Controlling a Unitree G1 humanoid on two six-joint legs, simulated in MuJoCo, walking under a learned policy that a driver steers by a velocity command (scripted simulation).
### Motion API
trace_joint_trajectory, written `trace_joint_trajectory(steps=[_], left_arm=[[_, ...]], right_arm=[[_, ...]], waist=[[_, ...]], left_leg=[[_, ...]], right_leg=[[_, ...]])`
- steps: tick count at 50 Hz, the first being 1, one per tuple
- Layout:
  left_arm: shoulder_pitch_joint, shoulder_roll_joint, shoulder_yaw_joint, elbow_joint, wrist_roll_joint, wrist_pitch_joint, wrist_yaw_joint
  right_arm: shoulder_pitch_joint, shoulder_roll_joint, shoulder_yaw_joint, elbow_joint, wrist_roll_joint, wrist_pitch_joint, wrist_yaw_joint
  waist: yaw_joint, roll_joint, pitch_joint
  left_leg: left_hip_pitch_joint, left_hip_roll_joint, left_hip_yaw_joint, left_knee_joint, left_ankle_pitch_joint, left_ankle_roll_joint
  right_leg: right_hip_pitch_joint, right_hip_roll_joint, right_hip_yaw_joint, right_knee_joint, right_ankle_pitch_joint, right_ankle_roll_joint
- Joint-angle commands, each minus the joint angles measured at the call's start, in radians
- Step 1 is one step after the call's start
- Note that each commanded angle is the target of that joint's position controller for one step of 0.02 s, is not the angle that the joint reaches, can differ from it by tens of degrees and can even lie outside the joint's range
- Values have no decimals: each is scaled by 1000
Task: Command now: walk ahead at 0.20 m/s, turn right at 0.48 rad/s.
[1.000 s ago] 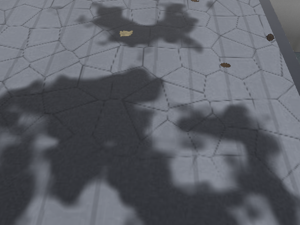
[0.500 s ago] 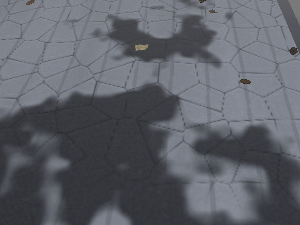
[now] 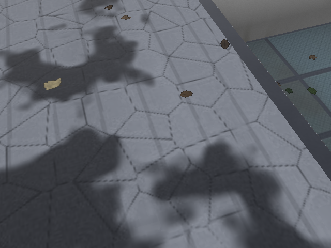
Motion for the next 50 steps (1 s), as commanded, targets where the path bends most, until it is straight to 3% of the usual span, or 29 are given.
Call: trace_joint_trajectory(steps=[1,2,3,4,5,6,7,9,11,13,19,22,23,24,25,26,27,29,32,37,50], left_arm=[[199,156,59,-28,0,-6,-9],[275,221,83,-16,3,-6,12],[246,307,88,-31,10,2,37],[253,284,68,-78,22,-6,29],[221,221,53,-93,22,-5,24],[151,177,40,-87,4,-8,26],[96,140,26,-90,1,-7,31],[46,133,22,-89,23,-7,35],[36,139,23,-82,34,-15,39],[39,138,22,-71,32,-16,49],[36,125,11,-47,29,8,63],[41,93,-5,-25,15,18,64],[81,76,-11,-8,14,16,63],[96,65,-15,-4,23,12,61],[133,52,-11,-9,22,7,57],[81,65,-10,-7,30,7,58],[52,80,-4,-13,23,11,60],[56,86,-1,0,20,23,66],[63,75,-1,20,18,22,63],[64,68,1,56,11,20,62],[52,82,0,153,6,31,77]], right_arm=[[-89,-197,-43,-81,19,12,-12],[-43,-175,-33,-80,2,10,-5],[66,-43,6,-102,-65,2,13],[116,-77,16,-96,-29,-14,29],[-4,-147,-5,-108,17,-13,34],[-64,-139,-2,-126,22,-4,27],[-84,-135,-3,-111,4,11,12],[-60,-150,-15,-104,-9,48,-4],[-31,-123,-12,-91,-13,59,-11],[-52,-104,-5,-89,-18,61,-17],[-124,-104,1,-81,-11,66,-11],[-81,-84,6,-47,-19,55,2],[-73,-96,7,-42,-32,51,6],[-66,-140,4,-45,-43,48,6],[-109,-189,-8,-35,-29,48,6],[-122,-123,4,-32,-27,41,13],[-132,-98,12,-29,-34,33,15],[-146,-104,15,-26,-32,18,16],[-94,-105,17,3,-21,11,9],[-79,-96,22,28,-19,22,5],[-90,-79,29,79,-19,38,5]], waist=[[156,80,-123],[185,-17,-186],[62,-284,-284],[89,-201,-530],[132,-57,-459],[107,-17,-318],[82,32,-233],[32,-27,-179],[16,-47,-177],[21,-53,-183],[54,-90,-138],[22,-68,-115],[24,-46,-107],[43,17,-93],[113,161,-75],[82,166,-73],[77,159,-62],[73,134,-46],[53,70,-66],[40,30,-84],[42,24,-59]], left_leg=[[-67,223,-46,300,957,90],[-195,157,-33,545,718,28],[-543,12,-58,914,-282,-34],[-623,-54,-292,1118,-398,-39],[-663,-7,-340,1128,-293,-23],[-708,35,-314,1051,-196,-12],[-678,75,-314,979,-135,-15],[-532,90,-315,894,-68,-11],[-479,81,-306,802,-42,-15],[-472,83,-307,685,-14,-25],[-381,66,-286,421,56,-33],[-254,38,-248,176,168,-1],[-205,62,-277,113,228,19],[-189,149,-364,80,283,53],[-279,167,-386,88,174,92],[-384,143,-383,40,9,86],[-427,125,-370,19,-39,59],[-416,97,-337,39,34,25],[-344,79,-314,87,151,25],[-298,65,-301,114,237,33],[-271,39,-278,100,253,30]], right_leg=[[319,96,-52,-106,4,-64],[523,55,40,-169,292,-103],[834,-205,369,-35,839,-240],[919,-368,692,-153,675,-409],[828,-308,589,-221,509,-358],[697,-260,470,-247,347,-295],[552,-219,404,-280,245,-251],[344,-170,333,-340,161,-220],[289,-146,274,-360,188,-220],[300,-136,247,-365,166,-216],[281,-111,255,-414,-257,-174],[266,-82,244,-371,-362,-117],[247,-55,234,-351,-388,-71],[224,-13,195,-279,-372,-29],[254,67,102,-259,-316,3],[367,73,79,-216,-231,19],[413,64,86,-197,-188,11],[419,47,106,-192,-139,-14],[408,37,114,-192,-56,-26],[430,37,108,-174,44,-18],[456,29,110,-180,65,-10]])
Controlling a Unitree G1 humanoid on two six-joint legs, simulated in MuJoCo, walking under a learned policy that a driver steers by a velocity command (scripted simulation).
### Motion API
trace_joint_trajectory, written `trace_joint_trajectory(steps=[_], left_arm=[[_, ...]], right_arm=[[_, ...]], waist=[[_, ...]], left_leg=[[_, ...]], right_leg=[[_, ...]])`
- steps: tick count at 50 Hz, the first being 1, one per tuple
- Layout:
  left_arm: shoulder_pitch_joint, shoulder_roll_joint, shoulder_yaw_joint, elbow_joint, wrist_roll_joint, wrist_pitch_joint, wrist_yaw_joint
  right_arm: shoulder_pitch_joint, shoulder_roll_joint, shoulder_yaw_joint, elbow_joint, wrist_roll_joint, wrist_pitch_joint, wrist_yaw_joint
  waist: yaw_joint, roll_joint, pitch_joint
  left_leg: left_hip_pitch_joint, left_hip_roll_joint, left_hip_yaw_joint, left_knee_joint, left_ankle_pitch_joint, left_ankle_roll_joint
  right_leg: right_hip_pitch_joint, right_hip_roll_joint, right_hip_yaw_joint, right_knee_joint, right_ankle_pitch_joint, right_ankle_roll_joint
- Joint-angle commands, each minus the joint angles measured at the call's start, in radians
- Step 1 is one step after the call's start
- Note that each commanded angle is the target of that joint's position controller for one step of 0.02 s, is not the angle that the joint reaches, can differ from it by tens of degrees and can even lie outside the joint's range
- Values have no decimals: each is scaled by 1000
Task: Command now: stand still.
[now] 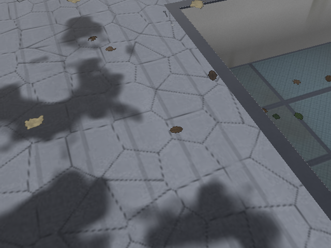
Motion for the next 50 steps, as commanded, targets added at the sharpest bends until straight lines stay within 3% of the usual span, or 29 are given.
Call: trace_joint_trajectory(steps=[1,23,50], left_arm=[[-11,107,19,-22,-1,-8,5],[-2,92,6,92,-3,-4,11],[64,69,-9,134,-5,-3,18]], right_arm=[[27,-110,-18,-17,-1,-4,-4],[105,-80,-2,33,-3,-6,-12],[206,-42,6,41,0,-11,-13]], waist=[[-1,2,-50],[7,-3,-10],[11,3,6]], left_leg=[[-62,30,-26,-89,196,23],[-83,13,-11,-117,108,21],[-97,8,-11,-125,117,30]], right_leg=[[100,-60,58,-59,257,-38],[77,-52,49,-94,136,-27],[66,-47,38,-90,144,-19]])
Over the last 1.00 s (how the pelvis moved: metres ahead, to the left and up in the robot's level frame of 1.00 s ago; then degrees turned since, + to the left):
0.15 0.01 0.01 -6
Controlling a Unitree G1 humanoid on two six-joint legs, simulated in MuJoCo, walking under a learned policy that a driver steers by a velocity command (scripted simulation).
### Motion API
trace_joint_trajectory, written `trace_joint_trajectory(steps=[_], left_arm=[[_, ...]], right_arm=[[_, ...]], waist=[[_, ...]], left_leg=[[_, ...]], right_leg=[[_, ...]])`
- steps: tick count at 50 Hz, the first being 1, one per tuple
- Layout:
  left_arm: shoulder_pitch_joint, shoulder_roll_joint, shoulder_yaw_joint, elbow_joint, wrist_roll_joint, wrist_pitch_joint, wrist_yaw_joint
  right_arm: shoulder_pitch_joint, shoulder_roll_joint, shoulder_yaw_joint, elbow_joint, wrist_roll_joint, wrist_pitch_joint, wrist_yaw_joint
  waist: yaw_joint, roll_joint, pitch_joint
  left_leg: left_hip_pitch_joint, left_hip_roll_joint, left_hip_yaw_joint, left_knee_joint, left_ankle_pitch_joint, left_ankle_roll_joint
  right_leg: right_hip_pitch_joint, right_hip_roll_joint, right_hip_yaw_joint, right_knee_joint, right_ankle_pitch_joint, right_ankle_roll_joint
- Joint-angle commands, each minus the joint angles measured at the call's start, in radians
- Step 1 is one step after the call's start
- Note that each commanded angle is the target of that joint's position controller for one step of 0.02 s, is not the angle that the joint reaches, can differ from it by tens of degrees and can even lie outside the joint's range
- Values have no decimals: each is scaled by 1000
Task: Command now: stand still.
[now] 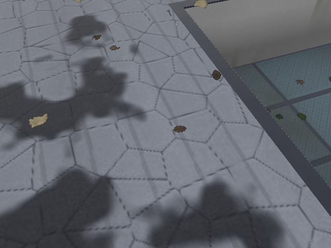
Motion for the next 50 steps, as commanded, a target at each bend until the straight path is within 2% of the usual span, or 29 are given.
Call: trace_joint_trajectory(steps=[1,24,25,26,27,28,29,30,31,32,33,34,35,36,37,38,39,40,41,42,43,44,45,47,50], left_arm=[[23,97,13,-23,0,-6,3],[67,82,10,-18,-2,-7,9],[86,70,7,-7,-1,-6,9],[91,74,10,-5,-6,-5,10],[92,83,15,-7,-12,-7,10],[74,85,16,-20,-12,-16,9],[43,71,14,-39,-13,-31,4],[15,45,8,-57,-17,-52,-5],[-9,38,6,-72,-20,-69,-14],[-22,49,10,-83,-23,-83,-22],[-18,47,10,-91,-29,-94,-29],[-5,53,12,-94,-35,-103,-34],[35,54,16,-80,-38,-111,-37],[119,57,25,-39,-36,-113,-38],[219,76,40,2,-29,-109,-37],[365,130,62,31,-24,-108,-34],[504,261,90,39,-28,-111,-38],[457,187,61,31,-7,-126,-42],[355,135,43,-2,-6,-137,-42],[280,108,31,-30,-5,-140,-48],[241,102,23,-46,-5,-137,-54],[236,79,13,-50,-2,-131,-56],[258,68,7,-46,1,-123,-53],[304,89,7,-39,3,-112,-40],[298,129,10,-61,8,-104,-21]], right_arm=[[77,-88,-14,-13,0,-5,-2],[115,-70,-16,-21,3,-6,-1],[136,-61,-14,-10,3,-5,-1],[144,-74,-20,-8,9,-2,-4],[135,-100,-29,-17,15,0,-7],[139,-116,-35,-28,20,-3,-9],[169,-137,-42,-29,27,-12,-9],[200,-170,-55,-26,33,-23,-6],[192,-196,-66,-31,34,-33,-4],[176,-188,-66,-43,26,-41,-1],[153,-181,-65,-54,24,-50,4],[124,-172,-64,-68,31,-53,10],[89,-170,-64,-79,40,-51,14],[66,-173,-64,-88,44,-46,17],[56,-175,-63,-99,41,-46,19],[9,-145,-53,-123,35,-55,23],[21,-61,-33,-160,32,-75,22],[-7,-82,-38,-173,46,-91,24],[-27,-99,-41,-184,61,-101,33],[-31,-107,-43,-180,58,-107,39],[-43,-123,-52,-179,44,-111,40],[-53,-143,-64,-181,34,-109,43],[-50,-134,-66,-179,33,-102,49],[-86,-99,-60,-191,29,-87,57],[-256,-70,-41,-263,25,-82,59]], waist=[[0,5,9],[1,6,18],[0,10,-6],[-2,22,11],[-4,45,45],[-14,61,90],[-32,95,121],[-45,156,136],[-47,186,164],[-41,166,174],[-27,163,179],[-9,147,169],[22,133,150],[55,114,113],[88,92,68],[150,-44,20],[170,-326,-59],[132,-226,-34],[85,-131,43],[57,-76,58],[38,-45,73],[26,-48,70],[23,-67,60],[25,-65,62],[46,-49,100]], left_leg=[[-98,22,-19,-103,102,16],[-100,20,-23,-106,118,24],[-90,12,-16,-114,17,28],[-105,7,-21,-119,-142,45],[-129,21,-52,-129,-314,73],[-149,59,-110,-161,-445,106],[-133,124,-205,-209,-522,146],[-91,220,-338,-280,-566,196],[-91,310,-453,-328,-549,244],[-83,341,-487,-342,-493,261],[-67,344,-476,-330,-424,256],[-59,317,-416,-308,-352,228],[-94,266,-324,-273,-287,189],[-170,201,-234,-215,-221,159],[-240,150,-172,-126,-105,137],[-350,66,-59,155,49,87],[-558,-56,49,509,-98,28],[-660,-28,-78,730,-221,46],[-735,31,-114,817,-143,79],[-737,74,-102,812,-42,97],[-724,103,-91,755,36,100],[-678,122,-75,700,85,96],[-643,126,-55,661,111,85],[-642,125,-18,598,152,54],[-612,107,13,356,258,23]], right_leg=[[66,-32,30,-69,130,-33],[66,-32,25,-62,143,-25],[76,-19,10,-60,43,-25],[52,6,-14,-35,-122,-30],[-6,27,-33,-2,-296,-39],[-79,27,-35,30,-381,-49],[-153,24,-41,88,-367,-52],[-215,28,-77,192,-269,-46],[-258,-8,-63,282,-196,-54],[-299,-37,-41,337,-215,-67],[-315,-57,-27,326,-256,-81],[-276,-65,-31,242,-267,-91],[-155,-47,-63,107,-216,-96],[35,3,-115,6,-98,-83],[196,27,-110,-3,-26,-68],[344,-98,95,-102,-94,-109],[500,-343,551,-278,-180,-257],[451,-420,725,-331,-262,-309],[401,-406,624,-321,-258,-281],[361,-355,491,-328,-206,-244],[326,-317,387,-341,-100,-215],[298,-273,289,-349,17,-183],[283,-243,220,-353,104,-169],[266,-223,147,-362,235,-174],[188,-203,81,-396,278,-177]])
Over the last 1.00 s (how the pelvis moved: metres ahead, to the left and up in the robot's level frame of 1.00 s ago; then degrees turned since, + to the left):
0.00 0.01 0.00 0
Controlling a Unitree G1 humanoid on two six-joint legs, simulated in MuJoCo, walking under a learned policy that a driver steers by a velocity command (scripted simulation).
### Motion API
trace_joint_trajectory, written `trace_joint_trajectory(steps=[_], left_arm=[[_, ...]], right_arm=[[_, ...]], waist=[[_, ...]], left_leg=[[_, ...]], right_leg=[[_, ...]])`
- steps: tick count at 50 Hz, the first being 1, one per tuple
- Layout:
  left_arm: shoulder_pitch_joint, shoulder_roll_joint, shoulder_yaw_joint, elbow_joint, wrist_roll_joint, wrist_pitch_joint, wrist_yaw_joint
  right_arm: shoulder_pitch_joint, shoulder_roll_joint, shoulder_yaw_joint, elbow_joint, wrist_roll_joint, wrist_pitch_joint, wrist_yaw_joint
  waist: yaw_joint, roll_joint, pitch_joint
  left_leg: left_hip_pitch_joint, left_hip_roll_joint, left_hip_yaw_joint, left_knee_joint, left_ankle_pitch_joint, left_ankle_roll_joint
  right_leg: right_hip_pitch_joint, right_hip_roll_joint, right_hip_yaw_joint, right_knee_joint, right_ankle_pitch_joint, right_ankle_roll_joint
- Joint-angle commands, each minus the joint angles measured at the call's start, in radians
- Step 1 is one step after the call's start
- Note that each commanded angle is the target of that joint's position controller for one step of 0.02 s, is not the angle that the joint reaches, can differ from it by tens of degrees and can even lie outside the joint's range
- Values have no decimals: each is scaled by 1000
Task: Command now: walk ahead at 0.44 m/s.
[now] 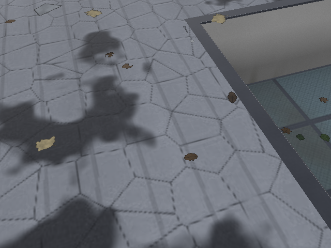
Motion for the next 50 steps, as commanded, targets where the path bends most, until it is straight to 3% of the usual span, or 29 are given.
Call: trace_joint_trajectory(steps=[1,4,7,9,10,11,12,13,14,15,16,17,19,21,25,29,33,36,37,38,39,40,41,42,43,44,46,48,50], left_arm=[[8,171,24,-55,2,-2,20],[59,190,32,-49,-12,-4,23],[60,194,41,-46,-20,2,24],[33,220,52,-56,-11,12,23],[14,223,53,-63,-4,22,22],[-5,213,47,-78,1,26,20],[84,110,20,-101,8,16,8],[128,40,-3,-83,-13,-15,-3],[25,139,25,-115,-43,-40,-7],[-80,180,33,-152,-58,-51,-4],[-126,178,38,-163,-48,-51,6],[-122,175,49,-160,-31,-37,15],[-69,125,48,-151,-25,-6,19],[-106,124,52,-170,-22,9,22],[-282,143,60,-232,-6,5,19],[-434,120,47,-271,-13,-6,2],[-549,127,39,-318,-22,-14,-21],[-520,165,51,-333,-24,-30,-35],[-452,191,63,-319,-24,-36,-34],[-298,233,88,-273,-20,-39,-29],[-100,310,111,-234,-2,-40,-19],[0,388,131,-203,6,-30,-20],[4,288,103,-211,3,-29,-20],[-85,235,86,-224,-1,-30,-16],[-173,205,75,-240,0,-31,-15],[-231,175,67,-241,4,-33,-19],[-269,141,61,-230,15,-37,-21],[-264,158,69,-216,13,-41,-14],[-249,182,78,-206,17,-42,-3]], right_arm=[[-167,10,18,-103,-3,-7,9],[-255,-8,23,-138,5,-7,21],[-285,-37,18,-165,7,-15,37],[-192,-84,-4,-150,5,-18,39],[-51,-122,-26,-111,7,-16,34],[127,-167,-48,-60,9,-10,25],[281,-264,-72,-28,-20,-5,16],[305,-234,-58,-14,-22,-1,21],[218,-166,-36,-19,-13,-6,24],[120,-121,-22,-38,-12,-9,23],[38,-95,-12,-48,-20,-18,29],[-3,-65,-4,-49,-30,-27,34],[-2,-50,0,-28,-33,-29,38],[34,-76,-4,-6,-30,-32,28],[117,-117,-11,15,-28,-22,-3],[192,-134,-13,33,-15,-13,-15],[273,-137,-17,66,-7,5,-17],[264,-157,-27,66,-3,22,-23],[237,-169,-30,57,-3,27,-23],[217,-151,-22,46,-6,30,-20],[204,-110,-4,16,-19,28,-18],[348,32,32,14,-12,10,-12],[319,-54,14,27,11,-7,-11],[225,-125,-8,-5,32,-13,-13],[168,-123,-10,-21,28,-11,-21],[139,-111,-17,-26,14,-4,-27],[180,-67,-24,-20,14,26,-25],[171,-37,-25,-34,16,49,-23],[122,-37,-28,-61,7,61,-23]], waist=[[3,-96,166],[19,-112,182],[-9,-116,175],[-77,-156,79],[-152,-169,-11],[-235,-163,-114],[-212,40,-290],[-183,216,-438],[-179,156,-288],[-152,92,-143],[-110,-10,-62],[-68,-13,-34],[-26,25,-6],[-17,25,38],[-55,0,76],[-106,6,90],[-142,6,119],[-96,33,96],[-51,49,56],[25,34,-42],[98,-30,-203],[45,-289,-368],[73,-256,-397],[61,-207,-235],[31,-136,-143],[3,-103,-73],[-50,-145,-21],[-68,-125,20],[-69,-98,47]], left_leg=[[-75,-12,27,-234,124,-24],[-6,-42,45,-368,179,-14],[13,-55,30,-450,151,29],[166,-106,57,-447,93,64],[342,-144,80,-440,70,88],[610,-110,38,-429,77,122],[1013,157,-356,-443,-59,249],[1131,313,-806,-677,-232,341],[1011,266,-738,-725,-281,278],[833,234,-560,-738,-205,236],[651,200,-430,-769,-79,215],[536,157,-334,-793,-7,192],[426,117,-247,-847,10,197],[383,108,-194,-888,37,211],[453,99,-144,-911,85,200],[501,71,-74,-906,104,163],[639,121,-91,-844,117,160],[701,157,-140,-754,217,140],[692,145,-137,-681,351,128],[648,92,-102,-514,473,104],[459,23,-51,-220,311,64],[50,-148,-2,160,-254,-10],[-46,-130,-157,311,-435,-1],[-117,-80,-152,353,-367,11],[-95,-28,-124,328,-274,12],[-53,2,-120,272,-211,12],[45,37,-123,215,-148,16],[32,46,-116,183,-114,12],[-26,48,-126,127,-42,2]], right_leg=[[-101,-223,133,-144,314,-129],[-80,-247,113,-162,298,-131],[42,-288,94,-101,424,-110],[106,-297,74,42,768,-85],[91,-272,47,211,924,-67],[-49,-231,25,442,873,-35],[-416,-105,1,843,459,13],[-605,33,126,1118,-253,33],[-712,-35,196,1206,-234,4],[-736,-88,154,1194,-157,-12],[-687,-139,134,1125,-69,-15],[-616,-177,135,1057,-22,-18],[-540,-200,133,989,-2,-16],[-577,-212,117,916,35,0],[-717,-216,104,670,255,37],[-666,-163,51,426,403,42],[-694,-139,52,318,342,30],[-607,-109,56,255,228,3],[-494,-81,35,239,202,-10],[-278,-59,18,232,224,-37],[44,-208,163,278,241,-101],[432,-469,608,203,85,-246],[415,-476,747,106,-10,-237],[286,-445,582,88,5,-182],[133,-412,450,60,80,-155],[2,-375,353,16,132,-138],[-129,-326,216,-49,164,-119],[-174,-321,128,-88,224,-127],[-169,-325,67,-106,276,-133]])
Over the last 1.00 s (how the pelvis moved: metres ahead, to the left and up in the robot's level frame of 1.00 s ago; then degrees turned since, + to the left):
0.15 -0.03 0.01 0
